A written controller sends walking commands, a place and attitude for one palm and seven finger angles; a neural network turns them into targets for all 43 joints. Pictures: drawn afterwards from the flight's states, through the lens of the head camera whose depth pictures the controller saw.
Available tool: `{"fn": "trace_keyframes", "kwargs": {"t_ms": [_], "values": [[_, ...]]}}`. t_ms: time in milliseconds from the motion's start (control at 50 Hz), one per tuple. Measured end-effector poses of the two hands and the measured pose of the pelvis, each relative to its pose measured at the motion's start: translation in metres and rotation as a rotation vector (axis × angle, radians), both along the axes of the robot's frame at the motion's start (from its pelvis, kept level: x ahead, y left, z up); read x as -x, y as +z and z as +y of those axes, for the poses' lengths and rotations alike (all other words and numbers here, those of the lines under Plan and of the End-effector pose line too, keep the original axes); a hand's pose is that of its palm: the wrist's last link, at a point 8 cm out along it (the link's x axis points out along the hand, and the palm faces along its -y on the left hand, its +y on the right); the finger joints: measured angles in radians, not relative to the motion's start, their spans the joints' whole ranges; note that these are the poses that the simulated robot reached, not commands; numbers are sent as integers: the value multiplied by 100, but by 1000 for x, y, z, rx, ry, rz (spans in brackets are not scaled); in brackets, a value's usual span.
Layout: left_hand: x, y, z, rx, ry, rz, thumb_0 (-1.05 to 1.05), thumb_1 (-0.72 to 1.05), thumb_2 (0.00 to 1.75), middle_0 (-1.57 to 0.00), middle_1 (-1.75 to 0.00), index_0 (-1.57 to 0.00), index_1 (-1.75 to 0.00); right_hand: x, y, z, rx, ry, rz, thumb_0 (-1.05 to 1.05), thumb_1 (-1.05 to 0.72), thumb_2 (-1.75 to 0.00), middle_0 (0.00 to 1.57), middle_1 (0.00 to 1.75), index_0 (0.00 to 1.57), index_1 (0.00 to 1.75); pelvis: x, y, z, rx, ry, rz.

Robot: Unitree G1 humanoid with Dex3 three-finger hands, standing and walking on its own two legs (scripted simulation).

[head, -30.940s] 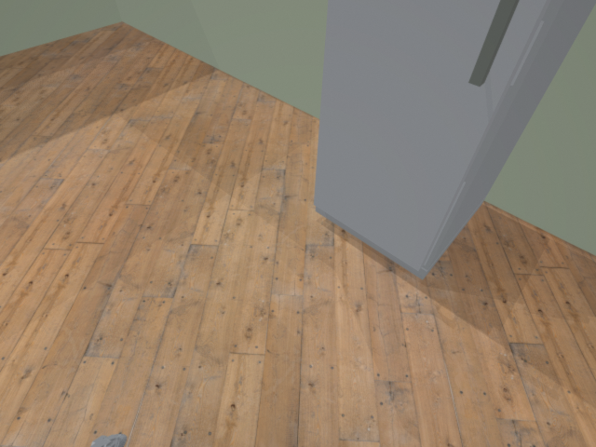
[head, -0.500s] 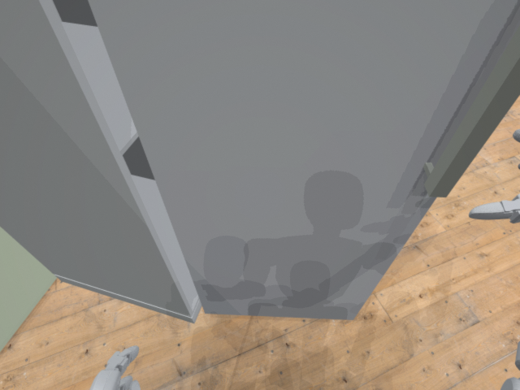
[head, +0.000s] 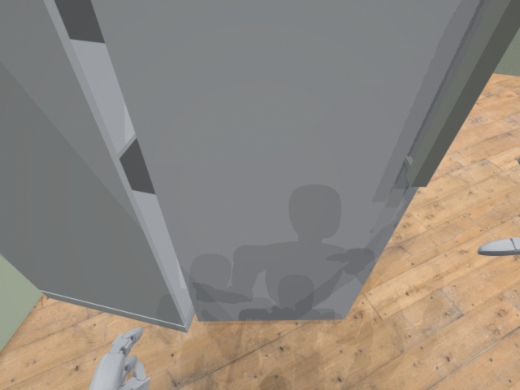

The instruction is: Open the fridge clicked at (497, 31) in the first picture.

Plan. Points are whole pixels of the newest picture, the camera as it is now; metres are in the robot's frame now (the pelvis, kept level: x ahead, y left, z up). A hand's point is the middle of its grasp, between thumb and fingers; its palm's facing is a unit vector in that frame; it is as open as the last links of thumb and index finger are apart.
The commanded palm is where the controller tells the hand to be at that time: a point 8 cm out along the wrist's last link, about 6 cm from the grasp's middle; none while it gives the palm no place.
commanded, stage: slip the hand off the handle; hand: right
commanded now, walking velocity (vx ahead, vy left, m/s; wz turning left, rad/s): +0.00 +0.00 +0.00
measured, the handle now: (457, 82) +0.46 -0.26 +0.27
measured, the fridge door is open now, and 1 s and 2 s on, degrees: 76 76 76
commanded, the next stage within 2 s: draw the hand back to the body in 0.20 s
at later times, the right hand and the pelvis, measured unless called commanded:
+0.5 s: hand out of the picture +0.27 -0.30 +0.19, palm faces +0.20 +0.98 -0.07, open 14.7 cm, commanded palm +0.22 -0.34 +0.20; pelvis +0.01 +0.01 +0.01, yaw -1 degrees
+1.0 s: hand out of the picture +0.22 -0.29 +0.18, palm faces +0.47 +0.84 -0.28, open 13.7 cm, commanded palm +0.17 -0.32 +0.19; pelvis -0.01 +0.00 +0.01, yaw -1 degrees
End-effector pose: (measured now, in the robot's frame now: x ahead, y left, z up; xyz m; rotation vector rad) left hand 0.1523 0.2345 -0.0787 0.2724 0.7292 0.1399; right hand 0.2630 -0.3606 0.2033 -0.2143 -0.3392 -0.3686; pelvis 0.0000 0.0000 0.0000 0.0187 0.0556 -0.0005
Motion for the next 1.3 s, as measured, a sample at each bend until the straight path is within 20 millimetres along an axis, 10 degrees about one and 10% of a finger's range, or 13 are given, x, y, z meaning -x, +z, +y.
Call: {"fn": "trace_keyframes", "kwargs": {"t_ms": [820, 1020, 1300], "values": [[-49, 45, -17, 77, -95, -279, 1, 90, 90, -20, -30, -20, -30, 67, -20, 19, -201, 180, 313, -1, 53, -21, 25, 114, 25, 114, -5, 9, 3, 3, -13, -99], [-21, 22, -26, 54, -147, -140, 1, 90, 90, -20, -30, -21, -30, 90, -9, 34, 80, -159, 174, -1, 30, -33, 25, 101, 24, 101, 7, 11, 2, 8, -18, -100], [-11, 7, -14, 56, -47, -31, 1, 90, 90, -20, -30, -21, -30, 85, -14, 46, 141, -174, 179, 0, -19, -56, 23, 72, 23, 72, -11, 15, -1, 18, 4, -117]]}}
